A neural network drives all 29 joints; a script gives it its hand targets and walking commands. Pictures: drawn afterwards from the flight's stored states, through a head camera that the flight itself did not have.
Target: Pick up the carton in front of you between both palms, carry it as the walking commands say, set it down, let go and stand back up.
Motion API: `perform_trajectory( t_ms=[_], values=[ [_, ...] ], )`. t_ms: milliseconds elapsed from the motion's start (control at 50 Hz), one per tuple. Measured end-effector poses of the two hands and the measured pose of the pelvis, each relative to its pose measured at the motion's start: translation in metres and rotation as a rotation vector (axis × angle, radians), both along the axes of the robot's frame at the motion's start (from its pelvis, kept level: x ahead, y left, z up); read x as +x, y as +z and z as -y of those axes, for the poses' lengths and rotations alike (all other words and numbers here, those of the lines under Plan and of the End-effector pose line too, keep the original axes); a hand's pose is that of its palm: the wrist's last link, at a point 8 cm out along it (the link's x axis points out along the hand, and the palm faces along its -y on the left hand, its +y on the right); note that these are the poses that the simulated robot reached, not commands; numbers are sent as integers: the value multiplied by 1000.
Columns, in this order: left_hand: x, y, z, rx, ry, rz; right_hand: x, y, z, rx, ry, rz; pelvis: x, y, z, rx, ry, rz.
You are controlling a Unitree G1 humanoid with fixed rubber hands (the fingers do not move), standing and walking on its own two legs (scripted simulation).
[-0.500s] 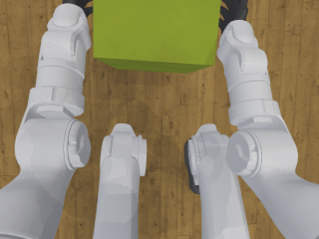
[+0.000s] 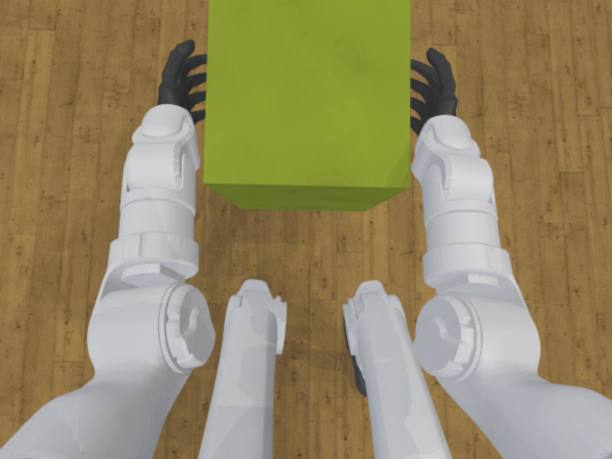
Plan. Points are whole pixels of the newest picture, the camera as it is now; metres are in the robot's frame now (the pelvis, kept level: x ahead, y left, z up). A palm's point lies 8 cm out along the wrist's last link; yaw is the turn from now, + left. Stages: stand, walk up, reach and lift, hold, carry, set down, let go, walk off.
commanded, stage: reach and lift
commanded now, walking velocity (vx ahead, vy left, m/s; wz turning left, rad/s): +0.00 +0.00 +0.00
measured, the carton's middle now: (305, 128) +0.52 +0.02 -0.13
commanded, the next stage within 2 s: none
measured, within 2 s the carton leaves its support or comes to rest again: neither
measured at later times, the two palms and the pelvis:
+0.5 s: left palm (123, 87) +0.45 +0.16 +0.10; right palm (542, 94) +0.45 -0.14 +0.11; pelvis +0.05 +0.00 +0.14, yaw +1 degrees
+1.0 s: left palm out of the picture +0.40 +0.16 +0.25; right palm out of the picture +0.41 -0.14 +0.25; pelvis +0.10 +0.00 +0.25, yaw +2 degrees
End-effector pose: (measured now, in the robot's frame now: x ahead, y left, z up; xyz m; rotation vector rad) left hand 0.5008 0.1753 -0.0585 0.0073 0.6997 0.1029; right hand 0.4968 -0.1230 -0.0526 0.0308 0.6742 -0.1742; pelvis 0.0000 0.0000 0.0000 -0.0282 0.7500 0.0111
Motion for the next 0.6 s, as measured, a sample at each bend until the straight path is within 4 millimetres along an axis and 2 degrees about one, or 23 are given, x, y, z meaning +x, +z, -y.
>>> perform_trajectory(
  t_ms=[320, 600],
  values=[
    [-35, 106, 8, -14, 29, -9, -30, 107, 8, 8, 8, -7, 33, 90, 1, 11, 9, 124],
    [-65, 190, 14, -14, 46, -5, -57, 190, 14, 12, 20, -4, 61, 167, 5, 25, 6, 280]
  ],
)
